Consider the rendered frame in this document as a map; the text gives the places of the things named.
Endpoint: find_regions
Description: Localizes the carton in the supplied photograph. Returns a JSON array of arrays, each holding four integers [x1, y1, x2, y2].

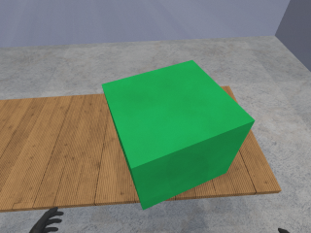
[[102, 60, 255, 211]]

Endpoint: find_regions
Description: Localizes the table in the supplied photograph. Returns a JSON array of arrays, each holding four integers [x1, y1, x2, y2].
[[0, 85, 282, 213]]

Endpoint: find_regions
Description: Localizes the left robot hand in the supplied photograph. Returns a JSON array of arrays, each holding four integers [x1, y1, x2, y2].
[[29, 207, 64, 233]]

